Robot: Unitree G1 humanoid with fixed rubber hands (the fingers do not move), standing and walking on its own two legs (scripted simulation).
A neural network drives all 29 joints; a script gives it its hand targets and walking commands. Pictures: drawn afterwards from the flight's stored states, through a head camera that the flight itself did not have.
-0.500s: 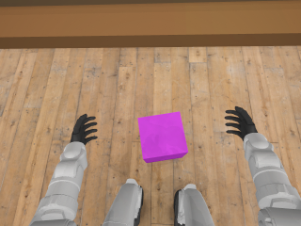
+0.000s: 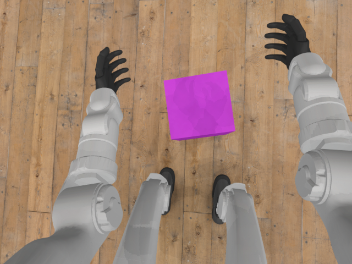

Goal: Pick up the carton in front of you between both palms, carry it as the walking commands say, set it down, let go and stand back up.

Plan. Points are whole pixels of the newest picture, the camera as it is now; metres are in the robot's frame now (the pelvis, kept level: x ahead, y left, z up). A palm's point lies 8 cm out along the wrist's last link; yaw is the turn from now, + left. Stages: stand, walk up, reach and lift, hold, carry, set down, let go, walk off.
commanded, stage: reach and lift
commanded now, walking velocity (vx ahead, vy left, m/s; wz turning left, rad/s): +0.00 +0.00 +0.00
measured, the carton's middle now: (199, 110) +0.48 +0.02 -0.50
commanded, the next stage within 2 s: none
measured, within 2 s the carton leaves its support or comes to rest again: leaves its support in 1.62 s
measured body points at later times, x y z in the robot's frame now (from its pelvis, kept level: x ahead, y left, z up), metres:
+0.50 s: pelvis -0.03 +0.02 -0.19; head +0.32 +0.00 +0.09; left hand +0.46 +0.22 -0.35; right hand +0.53 -0.16 -0.35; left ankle +0.09 +0.15 -0.59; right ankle +0.09 -0.10 -0.59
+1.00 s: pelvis -0.03 +0.02 -0.25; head +0.33 +0.00 +0.01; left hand +0.47 +0.22 -0.43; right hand +0.53 -0.14 -0.44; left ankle +0.09 +0.15 -0.59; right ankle +0.09 -0.10 -0.59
